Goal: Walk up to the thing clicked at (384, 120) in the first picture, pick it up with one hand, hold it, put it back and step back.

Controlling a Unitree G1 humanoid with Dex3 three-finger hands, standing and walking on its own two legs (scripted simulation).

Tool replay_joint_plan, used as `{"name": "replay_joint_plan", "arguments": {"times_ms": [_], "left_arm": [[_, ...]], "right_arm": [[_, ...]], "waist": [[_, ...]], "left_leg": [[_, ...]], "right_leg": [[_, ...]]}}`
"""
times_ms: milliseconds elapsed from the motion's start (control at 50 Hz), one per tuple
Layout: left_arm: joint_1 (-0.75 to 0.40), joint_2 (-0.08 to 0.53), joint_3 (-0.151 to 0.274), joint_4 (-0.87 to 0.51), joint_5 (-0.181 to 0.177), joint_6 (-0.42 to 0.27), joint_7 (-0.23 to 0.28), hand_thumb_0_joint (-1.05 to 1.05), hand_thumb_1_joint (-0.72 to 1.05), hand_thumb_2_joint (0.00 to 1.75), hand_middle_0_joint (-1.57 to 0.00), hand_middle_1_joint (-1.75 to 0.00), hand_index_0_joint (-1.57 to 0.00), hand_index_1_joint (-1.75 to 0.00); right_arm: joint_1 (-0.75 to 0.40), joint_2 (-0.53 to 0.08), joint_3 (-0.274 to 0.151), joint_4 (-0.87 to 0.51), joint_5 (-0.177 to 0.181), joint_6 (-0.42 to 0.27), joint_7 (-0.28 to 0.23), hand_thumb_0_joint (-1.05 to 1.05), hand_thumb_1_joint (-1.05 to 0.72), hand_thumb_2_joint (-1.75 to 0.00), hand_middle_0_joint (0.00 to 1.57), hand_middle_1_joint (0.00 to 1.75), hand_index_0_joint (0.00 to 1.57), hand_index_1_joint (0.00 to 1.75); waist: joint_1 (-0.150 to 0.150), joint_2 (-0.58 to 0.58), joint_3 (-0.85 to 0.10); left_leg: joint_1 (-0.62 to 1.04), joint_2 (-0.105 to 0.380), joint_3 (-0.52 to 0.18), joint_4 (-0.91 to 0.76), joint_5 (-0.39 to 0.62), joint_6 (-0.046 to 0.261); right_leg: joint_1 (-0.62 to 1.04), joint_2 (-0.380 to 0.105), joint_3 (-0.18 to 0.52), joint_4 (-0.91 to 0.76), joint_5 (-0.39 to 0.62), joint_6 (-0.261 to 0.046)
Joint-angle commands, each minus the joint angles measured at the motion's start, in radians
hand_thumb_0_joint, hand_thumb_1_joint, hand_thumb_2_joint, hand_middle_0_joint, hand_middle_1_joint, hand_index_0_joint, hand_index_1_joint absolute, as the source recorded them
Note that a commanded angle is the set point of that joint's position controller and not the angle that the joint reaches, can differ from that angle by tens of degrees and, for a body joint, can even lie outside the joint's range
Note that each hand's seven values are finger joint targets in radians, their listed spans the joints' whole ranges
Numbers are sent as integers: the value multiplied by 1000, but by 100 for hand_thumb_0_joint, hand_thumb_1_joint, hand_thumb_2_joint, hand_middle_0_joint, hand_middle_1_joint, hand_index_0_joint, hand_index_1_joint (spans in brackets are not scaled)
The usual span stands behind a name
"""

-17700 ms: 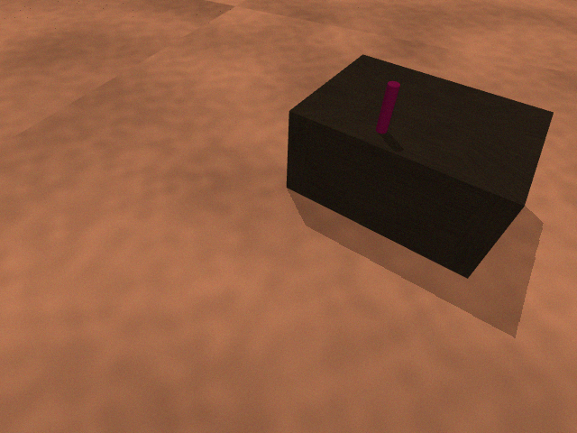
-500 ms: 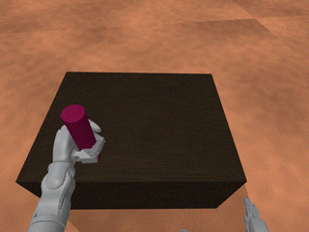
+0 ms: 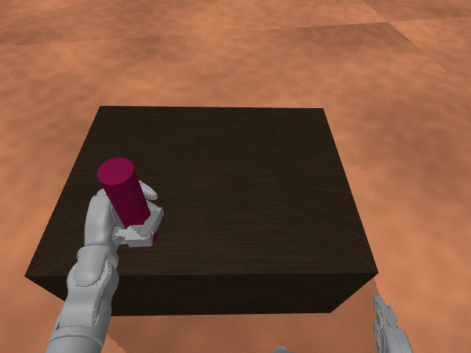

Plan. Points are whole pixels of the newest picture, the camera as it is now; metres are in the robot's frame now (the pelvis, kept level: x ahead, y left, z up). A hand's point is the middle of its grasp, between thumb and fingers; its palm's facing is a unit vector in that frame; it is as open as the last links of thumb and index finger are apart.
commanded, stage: crouch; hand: left
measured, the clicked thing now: (132, 209) +0.33 +0.17 +0.08
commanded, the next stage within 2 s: lower in 1.14 s
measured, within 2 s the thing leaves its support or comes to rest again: neither
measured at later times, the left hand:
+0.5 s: hand (155, 212) +0.39 +0.16 -0.03, palm faces +0.08 -1.00 +0.00, open 6.0 cm
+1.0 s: hand (163, 208) +0.43 +0.17 -0.09, palm faces +0.10 -1.00 -0.01, open 6.0 cm
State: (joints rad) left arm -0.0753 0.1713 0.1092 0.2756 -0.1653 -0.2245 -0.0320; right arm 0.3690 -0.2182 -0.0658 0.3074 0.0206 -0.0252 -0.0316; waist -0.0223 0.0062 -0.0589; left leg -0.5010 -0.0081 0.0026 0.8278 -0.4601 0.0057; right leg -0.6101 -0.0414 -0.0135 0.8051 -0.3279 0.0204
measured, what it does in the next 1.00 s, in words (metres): lowers itself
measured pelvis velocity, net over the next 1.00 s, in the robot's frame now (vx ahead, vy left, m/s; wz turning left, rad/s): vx -0.03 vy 0.00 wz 0.00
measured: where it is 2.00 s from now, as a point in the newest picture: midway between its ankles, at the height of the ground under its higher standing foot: outside the picture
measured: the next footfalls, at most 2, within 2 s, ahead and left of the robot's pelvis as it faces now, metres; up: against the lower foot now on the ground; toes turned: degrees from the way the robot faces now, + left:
none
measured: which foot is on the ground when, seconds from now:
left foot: down 0.00-1.00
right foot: down 0.00-1.00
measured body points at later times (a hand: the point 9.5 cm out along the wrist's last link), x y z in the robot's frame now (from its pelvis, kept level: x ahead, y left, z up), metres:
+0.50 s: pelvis -0.02 +0.00 -0.04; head +0.09 +0.02 +0.40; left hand +0.38 +0.22 -0.03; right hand +0.14 -0.26 -0.06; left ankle -0.03 +0.11 -0.70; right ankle +0.04 -0.13 -0.70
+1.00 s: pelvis -0.03 +0.00 -0.08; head +0.12 +0.04 +0.34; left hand +0.42 +0.22 -0.09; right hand +0.13 -0.26 -0.07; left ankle -0.03 +0.11 -0.70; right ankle +0.04 -0.13 -0.70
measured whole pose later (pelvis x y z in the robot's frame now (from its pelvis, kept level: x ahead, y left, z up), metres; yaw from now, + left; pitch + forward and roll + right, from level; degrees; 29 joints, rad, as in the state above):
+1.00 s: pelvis -0.03 +0.00 -0.08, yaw +0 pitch +24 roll -2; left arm -0.62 0.34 0.33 1.05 -0.07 -0.62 -0.04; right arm 0.44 -0.26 -0.05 -0.09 -0.06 -0.03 0.06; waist -0.21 -0.03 -0.14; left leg -1.12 0.00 -0.03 1.30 -0.61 0.01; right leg -1.20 -0.04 -0.03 1.21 -0.43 0.02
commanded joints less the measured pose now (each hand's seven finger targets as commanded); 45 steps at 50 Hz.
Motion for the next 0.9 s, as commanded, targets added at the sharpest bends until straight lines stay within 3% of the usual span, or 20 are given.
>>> {"name": "replay_joint_plan", "arguments": {"times_ms": [0,20,120,140,180,220,240,280,320,380,400,460,520,560,580,600,620,740,840,880], "left_arm": [[-327,122,58,-239,-11,-108,22,0,47,127,-138,-141,-139,-142],[-307,98,38,-186,-8,-108,19,0,46,128,-138,-142,-139,-142],[-301,111,80,0,-1,-119,0,0,45,129,-138,-142,-139,-142],[-341,122,90,22,0,-127,-2,0,48,128,-137,-140,-138,-141],[-404,139,111,67,1,-156,-8,0,50,128,-138,-141,-139,-141],[-472,149,111,112,9,-199,-12,0,52,130,-139,-143,-140,-143],[-504,145,112,125,10,-226,-15,0,49,128,-138,-142,-139,-142],[-617,178,122,98,8,-282,-22,0,49,131,-140,-145,-142,-145],[-622,209,145,176,4,-315,-30,0,47,132,-141,-147,-143,-147],[-649,233,172,297,4,-357,-38,0,46,130,-139,-145,-140,-145],[-670,274,193,316,9,-365,-38,0,45,130,-140,-145,-141,-145],[-726,311,207,379,31,-389,-38,0,48,130,-141,-145,-142,-145],[-759,248,182,438,36,-408,-40,0,51,130,-142,-145,-144,-145],[-752,250,196,495,37,-416,-37,0,53,131,-144,-147,-146,-147],[-761,294,232,514,43,-420,-31,0,52,131,-143,-147,-145,-146],[-767,303,227,525,54,-425,-29,0,50,131,-143,-147,-145,-146],[-788,257,201,539,56,-429,-30,0,49,131,-144,-148,-146,-147],[-866,336,240,517,67,-460,-14,0,51,132,-146,-149,-147,-148],[-884,327,228,545,86,-465,-8,0,53,131,-143,-145,-144,-145],[-881,339,246,571,89,-463,-3,0,50,132,-142,-145,-143,-146]], "right_arm": [[-47,-120,-52,-209,5,-57,-18,0,55,-5,5,5,5,5],[-40,-105,-33,-224,5,-56,-18,0,55,-5,5,5,5,5],[33,-107,-42,-163,-4,-51,-5,0,57,-5,5,5,5,5],[15,-130,-69,-173,-5,-57,-5,0,57,-5,5,5,5,5],[4,-111,-42,-190,-9,-65,5,0,57,-4,5,5,5,5],[31,-126,-65,-166,-18,-75,12,0,57,-4,5,5,5,5],[-26,-110,-33,-255,-21,-88,20,0,57,-4,5,5,5,5],[-51,-121,-34,-348,-25,-105,21,0,56,-5,5,5,5,5],[-26,-138,-41,-379,-30,-103,24,0,55,-5,5,5,5,5],[61,-146,-45,-371,-43,-97,31,0,55,-5,5,5,5,5],[74,-176,-72,-391,-43,-94,30,0,55,-5,5,5,5,5],[78,-180,-69,-432,-48,-84,40,0,55,-5,5,5,5,5],[94,-160,-57,-447,-55,-82,53,0,56,-5,5,5,5,5],[79,-159,-52,-478,-55,-83,59,0,55,-5,5,5,5,5],[87,-174,-75,-440,-58,-78,59,0,56,-5,5,5,5,5],[68,-176,-72,-485,-59,-79,62,0,56,-5,5,5,5,5],[60,-175,-62,-530,-64,-81,65,0,56,-5,5,5,5,5],[120,-215,-112,-532,-68,-67,61,0,55,-5,5,5,5,5],[138,-191,-89,-545,-73,-62,72,0,54,-5,5,5,5,5],[122,-205,-99,-564,-74,-59,70,0,55,-5,5,5,5,5]], "waist": [[-14,-48,-284],[-23,-67,-271],[-35,-41,-174],[-47,-30,-186],[-44,-18,-191],[-63,3,-197],[-63,-20,-254],[-79,-16,-387],[-74,-31,-441],[-97,-22,-458],[-103,-12,-476],[-99,49,-489],[-119,84,-464],[-123,54,-468],[-115,48,-455],[-127,55,-478],[-144,46,-492],[-160,81,-578],[-179,130,-593],[-182,98,-568]], "left_leg": [[16,6,-17,-128,295,-16],[8,4,-14,-125,285,-13],[-64,-4,0,-102,234,-6],[-70,-5,1,-89,220,-5],[-102,-6,1,-64,216,-7],[-127,-4,-3,-36,197,-8],[-135,0,-8,-15,219,-10],[-119,-7,-5,26,230,-6],[-151,-12,-6,54,237,-5],[-221,-18,-5,91,216,-7],[-213,-19,-6,96,215,-7],[-245,-19,-18,122,234,-20],[-257,-11,-31,143,226,-28],[-319,-13,-30,157,191,-22],[-347,-13,-29,168,175,-20],[-361,-17,-25,180,162,-16],[-358,-12,-33,185,176,-19],[-352,-13,-36,227,195,-21],[-356,-8,-41,273,255,-26],[-403,-11,-41,270,198,-21]], "right_leg": [[231,27,-23,-64,221,-34],[226,25,-22,-69,216,-32],[132,16,-17,-61,184,-31],[110,15,-12,-52,176,-30],[85,12,-10,-33,172,-32],[37,13,-7,-3,155,-36],[35,15,-8,14,168,-39],[68,9,3,42,199,-35],[88,7,5,69,214,-36],[57,9,11,99,214,-36],[42,12,10,107,212,-37],[-19,16,2,144,196,-48],[-107,26,-11,169,157,-54],[-97,26,-12,182,139,-53],[-117,29,-11,194,129,-52],[-117,28,-6,200,124,-50],[-131,33,-14,209,131,-51],[-150,40,-14,259,145,-53],[-208,43,-20,300,175,-59],[-201,43,-18,300,147,-55]]}}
